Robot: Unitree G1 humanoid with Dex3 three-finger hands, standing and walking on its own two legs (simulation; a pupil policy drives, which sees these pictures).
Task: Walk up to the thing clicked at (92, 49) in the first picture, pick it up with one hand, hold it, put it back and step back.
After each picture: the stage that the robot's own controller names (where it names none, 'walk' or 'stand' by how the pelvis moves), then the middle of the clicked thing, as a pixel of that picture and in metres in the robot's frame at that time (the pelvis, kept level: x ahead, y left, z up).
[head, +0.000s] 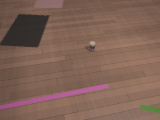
stand; (92, 46) +1.42 -0.17 -0.72
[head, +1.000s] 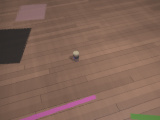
walk; (76, 56) +1.32 +0.13 -0.70
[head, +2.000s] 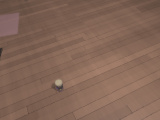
walk; (59, 85) +0.85 +0.24 -0.72
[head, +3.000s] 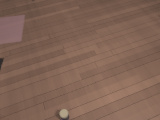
walk; (64, 115) +0.51 +0.18 -0.71
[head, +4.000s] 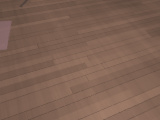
stand; out of the picture +0.41 +0.15 -0.71
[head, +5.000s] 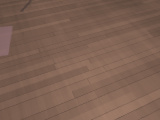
stand; out of the picture +0.38 +0.16 -0.72
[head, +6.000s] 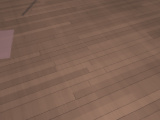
stand; out of the picture +0.39 +0.16 -0.72
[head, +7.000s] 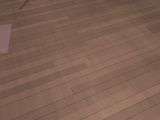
stand; out of the picture +0.40 +0.18 -0.73
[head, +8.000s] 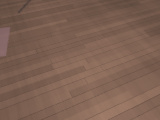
stand; out of the picture +0.39 +0.18 -0.73
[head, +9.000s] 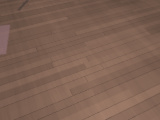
stand; out of the picture +0.39 +0.18 -0.73
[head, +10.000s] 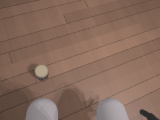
go down; (42, 73) +0.46 +0.16 -0.44
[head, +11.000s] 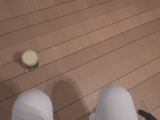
go down; (31, 61) +0.49 +0.18 -0.32
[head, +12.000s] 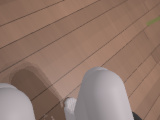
close in; out of the picture +0.48 +0.22 -0.24
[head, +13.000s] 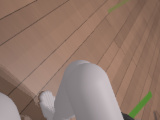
close; out of the picture +0.47 +0.25 -0.23
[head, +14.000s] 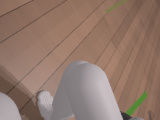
lift; out of the picture +0.46 +0.24 -0.24
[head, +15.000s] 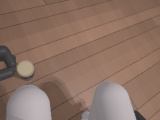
lift; (26, 71) +0.43 +0.18 -0.29
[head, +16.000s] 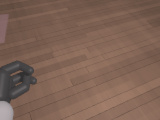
close; out of the picture +0.38 +0.12 -0.64
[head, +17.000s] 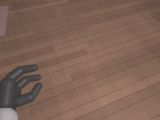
close; out of the picture +0.37 +0.13 -0.67
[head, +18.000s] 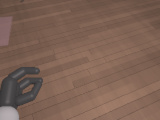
stand; out of the picture +0.37 +0.13 -0.68
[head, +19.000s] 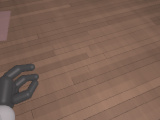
stand; out of the picture +0.37 +0.13 -0.68
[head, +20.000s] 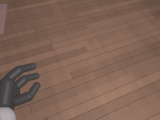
stand; out of the picture +0.38 +0.13 -0.66
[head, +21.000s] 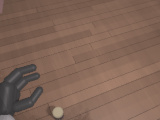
stand; (58, 114) +0.39 +0.12 -0.59
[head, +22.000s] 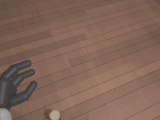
stand; (55, 117) +0.39 +0.13 -0.61
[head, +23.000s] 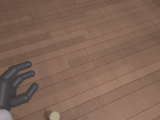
stand; (55, 118) +0.39 +0.12 -0.61
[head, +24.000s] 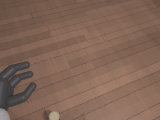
stand; (54, 118) +0.38 +0.12 -0.62
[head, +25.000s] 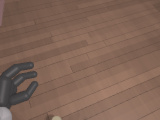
stand; out of the picture +0.38 +0.13 -0.64
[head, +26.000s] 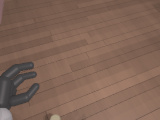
stand; out of the picture +0.38 +0.13 -0.62
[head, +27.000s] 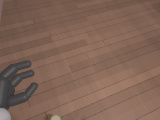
close; out of the picture +0.38 +0.12 -0.63
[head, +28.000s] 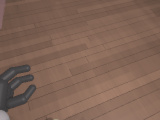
close; out of the picture +0.38 +0.12 -0.64
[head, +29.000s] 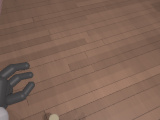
stand; out of the picture +0.38 +0.13 -0.63
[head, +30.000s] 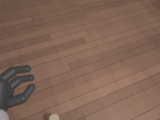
close; out of the picture +0.38 +0.12 -0.63
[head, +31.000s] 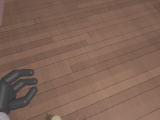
close; out of the picture +0.38 +0.12 -0.64
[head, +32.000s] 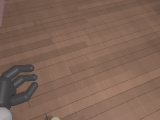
close; out of the picture +0.38 +0.13 -0.64
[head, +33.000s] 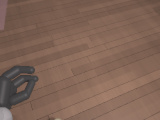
close; out of the picture +0.38 +0.12 -0.65
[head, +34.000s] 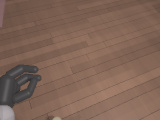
close; out of the picture +0.38 +0.13 -0.64
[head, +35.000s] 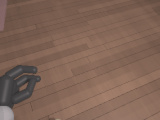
close; out of the picture +0.37 +0.13 -0.65
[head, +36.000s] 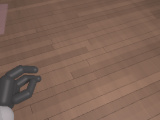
close; out of the picture +0.38 +0.13 -0.65
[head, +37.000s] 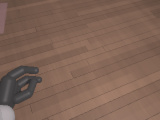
close; out of the picture +0.38 +0.13 -0.66
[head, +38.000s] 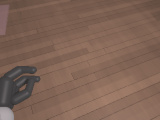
close; out of the picture +0.38 +0.12 -0.66
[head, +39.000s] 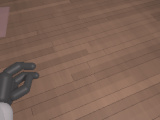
close; out of the picture +0.37 +0.13 -0.66
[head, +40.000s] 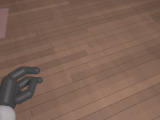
close; out of the picture +0.37 +0.13 -0.67
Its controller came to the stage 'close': yes
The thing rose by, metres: 0.00
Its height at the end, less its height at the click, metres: +0.00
